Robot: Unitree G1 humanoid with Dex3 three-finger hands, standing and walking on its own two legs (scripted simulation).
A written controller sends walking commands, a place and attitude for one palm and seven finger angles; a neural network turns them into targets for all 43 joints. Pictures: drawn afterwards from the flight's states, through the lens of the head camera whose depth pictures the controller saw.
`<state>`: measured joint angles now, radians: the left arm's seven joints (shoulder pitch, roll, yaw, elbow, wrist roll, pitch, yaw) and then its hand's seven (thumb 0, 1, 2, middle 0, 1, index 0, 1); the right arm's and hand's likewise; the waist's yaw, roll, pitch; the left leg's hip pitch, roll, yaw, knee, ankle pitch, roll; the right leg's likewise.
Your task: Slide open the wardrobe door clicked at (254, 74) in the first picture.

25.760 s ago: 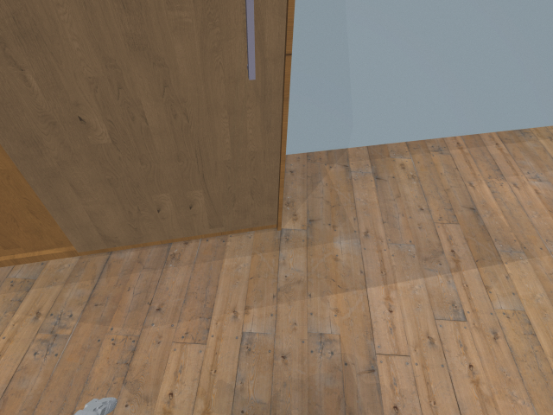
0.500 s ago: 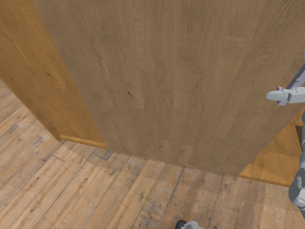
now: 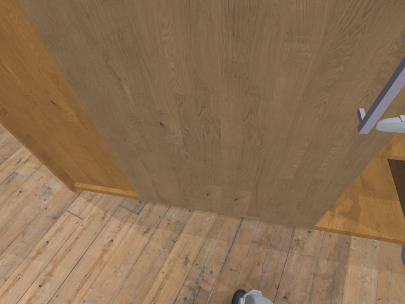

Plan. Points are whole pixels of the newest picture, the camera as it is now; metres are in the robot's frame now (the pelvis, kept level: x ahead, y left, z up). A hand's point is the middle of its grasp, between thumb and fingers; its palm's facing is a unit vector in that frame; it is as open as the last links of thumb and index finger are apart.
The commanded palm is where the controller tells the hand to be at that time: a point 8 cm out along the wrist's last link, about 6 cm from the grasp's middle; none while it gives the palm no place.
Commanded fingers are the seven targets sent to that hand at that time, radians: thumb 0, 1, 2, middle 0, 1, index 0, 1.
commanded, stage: slip the hand off the handle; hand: right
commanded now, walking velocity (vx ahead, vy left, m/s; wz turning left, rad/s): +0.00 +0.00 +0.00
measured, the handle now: (384, 88) +0.52 -0.29 +0.14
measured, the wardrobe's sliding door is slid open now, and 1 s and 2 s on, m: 0.43 0.43 0.43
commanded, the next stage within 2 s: draw the hand back to the body in 0.86 s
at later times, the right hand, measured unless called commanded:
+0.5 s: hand out of the picture +0.42 -0.33 +0.15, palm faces +0.42 +0.88 -0.23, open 14.6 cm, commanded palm +0.37 -0.36 +0.16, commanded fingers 0.00 0.55 -0.20 0.25 1.15 0.25 1.15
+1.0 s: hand out of the picture +0.35 -0.32 +0.15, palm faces +0.44 +0.87 -0.21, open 14.6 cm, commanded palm +0.30 -0.36 +0.16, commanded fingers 0.00 0.55 -0.20 0.25 1.15 0.25 1.15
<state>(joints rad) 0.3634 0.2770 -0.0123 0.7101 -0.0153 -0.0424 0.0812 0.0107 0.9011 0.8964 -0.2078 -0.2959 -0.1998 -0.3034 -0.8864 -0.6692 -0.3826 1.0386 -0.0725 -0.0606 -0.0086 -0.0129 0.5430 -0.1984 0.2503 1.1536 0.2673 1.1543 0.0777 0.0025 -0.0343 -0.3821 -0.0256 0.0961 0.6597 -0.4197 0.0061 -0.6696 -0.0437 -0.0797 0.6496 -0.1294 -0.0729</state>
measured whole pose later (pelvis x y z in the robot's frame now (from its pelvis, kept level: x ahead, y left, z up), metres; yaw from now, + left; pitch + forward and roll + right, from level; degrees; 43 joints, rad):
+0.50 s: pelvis +0.00 +0.01 +0.00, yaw +1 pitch +6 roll +3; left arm 0.38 0.27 -0.02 0.68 -0.04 -0.03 0.09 0.01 0.90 0.90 -0.21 -0.30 -0.20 -0.30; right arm -0.63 -0.63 -0.46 0.85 0.00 -0.03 0.05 -0.01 0.54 -0.20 0.25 1.15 0.26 1.15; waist 0.06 -0.03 -0.06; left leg -0.34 -0.03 0.08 0.64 -0.41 0.01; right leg -0.62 -0.05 -0.09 0.63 -0.13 -0.07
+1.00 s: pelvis +0.00 +0.02 +0.01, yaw -1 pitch +3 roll +2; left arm 0.26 0.27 -0.05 0.66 -0.06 -0.10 0.12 0.01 0.90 0.90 -0.21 -0.30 -0.20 -0.30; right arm -0.40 -0.54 -0.43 0.55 0.10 0.02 0.09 -0.01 0.55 -0.20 0.25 1.15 0.26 1.15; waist -0.02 -0.04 -0.04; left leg -0.24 -0.04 0.11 0.61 -0.41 0.03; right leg -0.54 -0.04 -0.05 0.60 -0.12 -0.04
